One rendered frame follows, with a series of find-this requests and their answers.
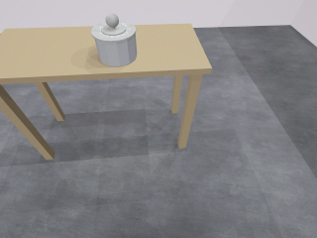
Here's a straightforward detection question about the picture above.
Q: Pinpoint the pot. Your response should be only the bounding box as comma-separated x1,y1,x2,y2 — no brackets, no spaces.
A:
94,34,137,67

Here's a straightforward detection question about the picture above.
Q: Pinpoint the knob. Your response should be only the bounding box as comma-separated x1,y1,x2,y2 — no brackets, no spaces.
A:
105,13,119,28

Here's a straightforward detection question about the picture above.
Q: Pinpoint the lid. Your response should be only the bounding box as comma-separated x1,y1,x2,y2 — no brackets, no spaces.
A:
91,20,136,43

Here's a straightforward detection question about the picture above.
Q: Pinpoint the table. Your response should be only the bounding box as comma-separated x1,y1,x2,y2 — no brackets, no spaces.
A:
0,23,212,160

